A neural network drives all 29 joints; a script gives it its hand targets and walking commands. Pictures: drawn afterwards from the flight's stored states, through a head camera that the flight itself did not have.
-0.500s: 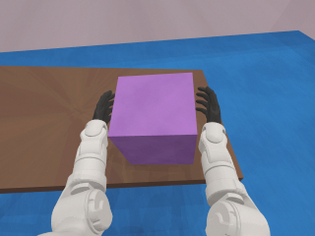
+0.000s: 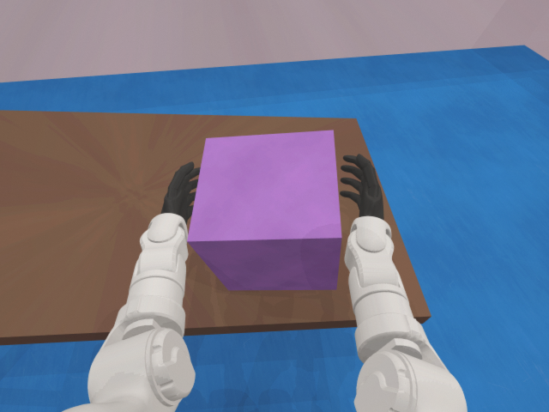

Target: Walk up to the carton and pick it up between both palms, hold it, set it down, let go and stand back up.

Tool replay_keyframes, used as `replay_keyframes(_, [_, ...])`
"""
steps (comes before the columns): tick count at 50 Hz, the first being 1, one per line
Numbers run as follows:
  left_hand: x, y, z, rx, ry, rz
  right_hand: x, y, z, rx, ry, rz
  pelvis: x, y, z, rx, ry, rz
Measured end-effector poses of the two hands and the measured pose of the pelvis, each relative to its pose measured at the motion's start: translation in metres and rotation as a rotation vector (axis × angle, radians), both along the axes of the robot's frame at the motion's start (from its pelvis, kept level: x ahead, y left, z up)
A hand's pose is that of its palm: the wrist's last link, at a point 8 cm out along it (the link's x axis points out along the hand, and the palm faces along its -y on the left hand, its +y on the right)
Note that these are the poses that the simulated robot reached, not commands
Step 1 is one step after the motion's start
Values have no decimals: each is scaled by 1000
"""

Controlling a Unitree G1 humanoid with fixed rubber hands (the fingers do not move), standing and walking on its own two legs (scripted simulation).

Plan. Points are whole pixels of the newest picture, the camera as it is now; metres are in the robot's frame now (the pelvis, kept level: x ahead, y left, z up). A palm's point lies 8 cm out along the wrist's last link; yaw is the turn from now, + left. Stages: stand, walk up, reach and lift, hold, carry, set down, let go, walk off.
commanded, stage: set down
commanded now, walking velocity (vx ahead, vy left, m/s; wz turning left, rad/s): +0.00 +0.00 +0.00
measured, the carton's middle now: (275, 218) +0.42 +0.01 +0.02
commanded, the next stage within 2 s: none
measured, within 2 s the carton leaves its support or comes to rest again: neither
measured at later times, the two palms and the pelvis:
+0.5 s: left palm (177, 216) +0.41 +0.17 +0.03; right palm (358, 217) +0.39 -0.11 +0.07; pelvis +0.01 +0.01 +0.00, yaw +0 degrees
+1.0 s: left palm (179, 221) +0.40 +0.17 +0.02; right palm (361, 225) +0.38 -0.12 +0.06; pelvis +0.00 +0.01 +0.00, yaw +0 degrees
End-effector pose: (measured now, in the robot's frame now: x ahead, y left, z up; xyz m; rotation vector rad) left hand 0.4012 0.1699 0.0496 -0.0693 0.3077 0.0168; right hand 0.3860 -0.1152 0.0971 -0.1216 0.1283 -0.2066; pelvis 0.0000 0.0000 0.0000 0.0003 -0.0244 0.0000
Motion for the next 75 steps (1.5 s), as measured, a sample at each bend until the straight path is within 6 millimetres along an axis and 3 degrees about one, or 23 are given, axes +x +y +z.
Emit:
replay_keyframes(28, [11,5,-23,16,20,-5,8,4,-32,18,35,-12,7,6,-1,-7,85,-4])
replay_keyframes(75, [7,-3,-29,4,6,-28,-3,-5,-40,-7,67,-34,0,5,-2,-5,88,-6])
